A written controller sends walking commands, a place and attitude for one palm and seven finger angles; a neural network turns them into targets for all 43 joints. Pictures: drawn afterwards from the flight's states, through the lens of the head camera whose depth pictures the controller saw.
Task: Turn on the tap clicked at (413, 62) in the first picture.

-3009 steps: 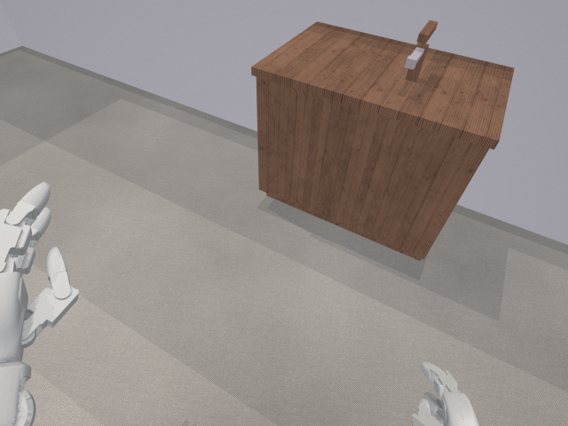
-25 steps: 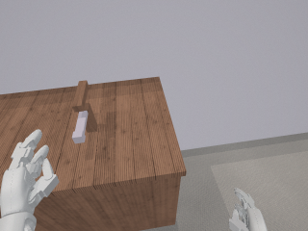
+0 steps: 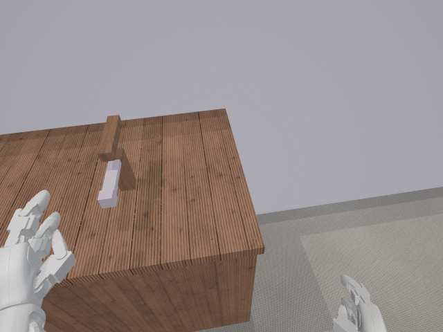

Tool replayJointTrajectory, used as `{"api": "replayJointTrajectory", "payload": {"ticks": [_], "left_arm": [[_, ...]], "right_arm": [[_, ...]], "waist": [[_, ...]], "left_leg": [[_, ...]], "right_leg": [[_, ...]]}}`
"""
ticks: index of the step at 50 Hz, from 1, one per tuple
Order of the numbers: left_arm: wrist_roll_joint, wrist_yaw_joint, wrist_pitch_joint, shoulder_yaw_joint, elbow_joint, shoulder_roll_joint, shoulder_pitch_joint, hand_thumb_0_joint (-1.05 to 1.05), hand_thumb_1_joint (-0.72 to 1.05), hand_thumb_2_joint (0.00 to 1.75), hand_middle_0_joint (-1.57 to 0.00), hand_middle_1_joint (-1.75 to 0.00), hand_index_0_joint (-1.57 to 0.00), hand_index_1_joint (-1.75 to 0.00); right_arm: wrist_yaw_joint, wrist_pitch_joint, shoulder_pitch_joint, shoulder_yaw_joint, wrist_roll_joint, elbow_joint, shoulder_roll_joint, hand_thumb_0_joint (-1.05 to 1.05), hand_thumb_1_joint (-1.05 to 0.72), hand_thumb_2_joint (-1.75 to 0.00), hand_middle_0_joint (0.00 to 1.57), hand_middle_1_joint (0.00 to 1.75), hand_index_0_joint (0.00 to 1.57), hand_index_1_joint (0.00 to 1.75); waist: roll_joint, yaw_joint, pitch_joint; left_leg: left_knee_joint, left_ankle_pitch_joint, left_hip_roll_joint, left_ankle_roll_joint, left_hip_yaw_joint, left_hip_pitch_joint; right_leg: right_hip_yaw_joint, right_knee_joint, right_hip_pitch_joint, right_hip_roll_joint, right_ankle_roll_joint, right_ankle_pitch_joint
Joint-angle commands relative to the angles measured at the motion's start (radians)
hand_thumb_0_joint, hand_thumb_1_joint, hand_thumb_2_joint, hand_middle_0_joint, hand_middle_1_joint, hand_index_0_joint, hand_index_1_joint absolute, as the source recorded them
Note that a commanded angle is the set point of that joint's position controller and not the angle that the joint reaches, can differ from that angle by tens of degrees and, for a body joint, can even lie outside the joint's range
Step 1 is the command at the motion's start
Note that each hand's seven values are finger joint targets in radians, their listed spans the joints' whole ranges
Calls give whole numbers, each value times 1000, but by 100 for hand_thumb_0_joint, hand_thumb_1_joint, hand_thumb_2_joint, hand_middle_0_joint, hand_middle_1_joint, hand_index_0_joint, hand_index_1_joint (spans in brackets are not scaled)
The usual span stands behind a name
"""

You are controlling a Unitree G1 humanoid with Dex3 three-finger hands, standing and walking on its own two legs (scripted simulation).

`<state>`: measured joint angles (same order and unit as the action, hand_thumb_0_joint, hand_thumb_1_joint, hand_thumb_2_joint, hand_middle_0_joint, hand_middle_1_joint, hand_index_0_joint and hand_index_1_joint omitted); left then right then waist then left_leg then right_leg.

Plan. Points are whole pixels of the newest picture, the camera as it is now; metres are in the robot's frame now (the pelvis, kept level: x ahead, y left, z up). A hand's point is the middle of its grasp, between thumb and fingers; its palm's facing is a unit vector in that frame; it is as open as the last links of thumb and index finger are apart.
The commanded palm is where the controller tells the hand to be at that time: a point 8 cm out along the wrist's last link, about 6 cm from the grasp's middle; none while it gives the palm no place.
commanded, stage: reach beside the lever's end, fingers flat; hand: left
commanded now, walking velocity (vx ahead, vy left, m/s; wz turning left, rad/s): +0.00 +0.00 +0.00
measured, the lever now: (107, 198) +0.34 +0.28 +0.05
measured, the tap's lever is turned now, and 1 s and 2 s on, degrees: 0 0 0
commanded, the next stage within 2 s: push the lever round in 1.82 s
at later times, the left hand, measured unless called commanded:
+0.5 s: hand (76, 240) +0.22 +0.27 +0.10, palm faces +0.46 -0.88 -0.12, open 7.5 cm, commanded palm +0.19 +0.32 +0.10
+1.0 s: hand (74, 228) +0.26 +0.29 +0.07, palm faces +0.49 -0.87 -0.11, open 7.7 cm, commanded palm +0.22 +0.34 +0.07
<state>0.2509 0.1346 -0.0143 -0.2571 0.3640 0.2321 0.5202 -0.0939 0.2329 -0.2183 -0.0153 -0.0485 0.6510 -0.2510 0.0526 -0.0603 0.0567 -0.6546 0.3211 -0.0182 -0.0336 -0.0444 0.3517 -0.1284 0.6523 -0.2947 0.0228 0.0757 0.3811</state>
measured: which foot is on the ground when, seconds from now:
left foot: down 0.00-1.00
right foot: down 0.00-1.00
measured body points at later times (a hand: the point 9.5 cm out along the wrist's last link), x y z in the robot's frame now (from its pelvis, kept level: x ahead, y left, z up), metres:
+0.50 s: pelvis -0.01 +0.02 +0.00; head -0.01 +0.00 +0.45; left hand +0.19 +0.31 +0.10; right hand +0.17 -0.22 -0.09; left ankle +0.01 +0.15 -0.72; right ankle -0.02 -0.06 -0.72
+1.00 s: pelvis -0.01 +0.03 +0.00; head +0.01 +0.02 +0.45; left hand +0.22 +0.34 +0.08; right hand +0.15 -0.22 -0.10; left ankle +0.01 +0.15 -0.72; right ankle -0.02 -0.06 -0.72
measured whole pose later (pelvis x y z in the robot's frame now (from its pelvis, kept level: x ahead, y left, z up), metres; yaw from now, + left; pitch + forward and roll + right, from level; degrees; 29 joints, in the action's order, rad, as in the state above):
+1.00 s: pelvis -0.01 +0.03 +0.00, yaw -1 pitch +4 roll -1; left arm 0.20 0.15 -0.19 -0.30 -0.12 0.24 0.15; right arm -0.08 0.15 -0.18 0.00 -0.03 0.70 -0.25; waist 0.03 -0.02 0.04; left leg -0.70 0.31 0.00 0.00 -0.02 0.45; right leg -0.10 0.68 -0.39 0.00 0.04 0.36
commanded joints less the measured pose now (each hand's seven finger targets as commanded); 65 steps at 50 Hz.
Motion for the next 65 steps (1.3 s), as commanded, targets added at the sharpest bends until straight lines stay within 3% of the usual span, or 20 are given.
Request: {"api": "replayJointTrajectory", "payload": {"ticks": [1,2,4,6,7,11,20,26,30,35,39,41,44,46,47,51,55,56,58,65], "left_arm": [[-8,3,-101,-105,173,177,-138,0,90,90,-20,-30,-20,-30],[-7,1,-101,-60,175,134,-157,0,90,90,-20,-30,-20,-30],[-4,4,-95,-93,129,164,-176,0,90,90,-20,-29,-20,-29],[-16,15,-95,-116,125,197,-211,0,90,90,-20,-29,-20,-29],[-16,17,-99,-80,128,157,-229,0,90,90,-19,-29,-19,-29],[-20,28,-104,-130,72,201,-242,0,90,90,-19,-28,-19,-28],[-28,23,-131,-79,6,151,-290,0,90,90,-18,-25,-18,-25],[-46,42,-155,-135,-73,220,-420,0,90,90,-18,-24,-18,-24],[-53,36,-190,-80,-76,166,-414,0,90,90,-18,-23,-18,-23],[-48,27,-187,-83,-147,160,-427,0,90,90,-17,-21,-17,-21],[-49,32,-192,-116,-194,184,-458,0,90,90,-17,-20,-17,-20],[-59,39,-208,-159,-197,227,-477,0,90,90,-17,-20,-17,-20],[-59,32,-240,-107,-206,183,-532,0,90,90,-16,-19,-16,-19],[-65,31,-254,-155,-252,228,-509,0,90,90,-16,-19,-16,-19],[-60,21,-259,-110,-257,183,-535,0,90,90,-16,-18,-16,-18],[-53,6,-264,-167,-352,253,-634,0,90,90,-16,-17,-16,-17],[-57,-2,-288,-133,-358,230,-698,0,90,90,-16,-16,-16,-16],[-64,3,-287,-176,-396,269,-668,0,90,90,-15,-16,-15,-16],[-61,-3,-291,-135,-425,233,-724,0,90,90,-15,-16,-15,-16],[-66,-3,-302,-175,-501,269,-754,0,90,90,-15,-15,-15,-15]], "right_arm": [[-9,68,119,34,-6,-137,-105,0,-90,-90,20,30,20,30],[-9,70,130,32,-4,-149,-102,0,-90,-90,20,30,20,30],[-13,66,130,34,-4,-141,-108,0,-90,-90,20,30,20,30],[-14,60,138,34,-6,-133,-106,0,-90,-90,20,30,20,30],[-12,60,143,31,-4,-142,-100,0,-90,-90,20,30,20,30],[-10,48,138,35,-1,-127,-106,0,-90,-90,20,30,20,30],[-2,36,143,38,4,-138,-113,0,-90,-90,20,30,20,30],[-9,12,146,40,7,-110,-117,0,-90,-90,20,30,20,30],[4,15,138,43,12,-116,-115,0,-90,-90,20,30,20,30],[5,-2,137,47,10,-118,-122,0,-90,-90,20,30,20,30],[3,-21,133,51,12,-115,-125,0,-90,-90,20,30,20,30],[3,-30,129,53,12,-102,-122,0,-90,-90,20,30,20,30],[8,-29,131,53,16,-103,-121,0,-90,-90,20,30,20,30],[6,-32,121,58,17,-86,-126,0,-90,-90,20,30,20,30],[8,-33,124,54,15,-95,-124,0,-90,-90,20,30,20,30],[-6,-41,123,56,9,-74,-136,0,-90,-90,20,30,20,30],[-4,-36,113,57,16,-78,-135,0,-90,-90,20,30,20,30],[-3,-40,102,60,16,-66,-138,0,-90,-90,20,30,20,30],[-1,-44,102,57,14,-73,-139,0,-90,-90,20,30,20,30],[5,-65,72,64,20,-79,-146,0,-90,-90,20,30,20,30]], "waist": [[-40,11,33],[-46,18,43],[-74,15,45],[-27,10,56],[-22,16,69],[-20,5,86],[-37,18,99],[-22,28,83],[24,27,157],[-28,28,142],[-54,29,142],[-3,22,141],[1,42,165],[-3,35,155],[-6,45,157],[-32,54,132],[9,58,206],[21,47,201],[-18,63,196],[-15,49,243]], "left_leg": [[51,-164,35,67,16,-31],[54,-154,37,69,17,-35],[56,-137,37,68,14,-18],[59,-129,39,66,17,-26],[64,-131,40,66,16,-34],[66,-149,39,63,16,-27],[72,-174,33,61,17,-37],[73,-129,36,63,14,-21],[66,-193,32,55,8,-58],[67,-203,30,54,8,-36],[62,-200,31,55,11,-21],[61,-201,31,52,11,-21],[46,-202,30,53,10,-27],[41,-197,28,52,7,-12],[41,-185,31,53,5,-4],[36,-111,32,59,6,33],[19,-149,34,59,4,8],[18,-148,32,57,2,19],[14,-138,30,58,-1,35],[-2,-181,31,59,4,50]], "right_leg": [[110,-161,-24,-50,-71,-232],[111,-163,-30,-55,-74,-216],[114,-167,-27,-53,-75,-188],[120,-174,-24,-53,-71,-163],[114,-168,-23,-55,-70,-166],[113,-160,-3,-49,-66,-192],[93,-140,-12,-41,-63,-230],[102,-148,-37,-36,-60,-165],[89,-115,-19,-33,-52,-231],[84,-110,-20,-30,-54,-254],[85,-108,-25,-28,-57,-254],[89,-107,-24,-27,-51,-248],[87,-93,-45,-26,-53,-247],[88,-90,-47,-22,-50,-243],[86,-85,-55,-26,-52,-235],[97,-98,-87,-24,-55,-161],[96,-75,-82,-24,-53,-201],[96,-73,-79,-21,-51,-199],[92,-64,-96,-22,-55,-195],[94,-41,-80,-19,-54,-247]]}}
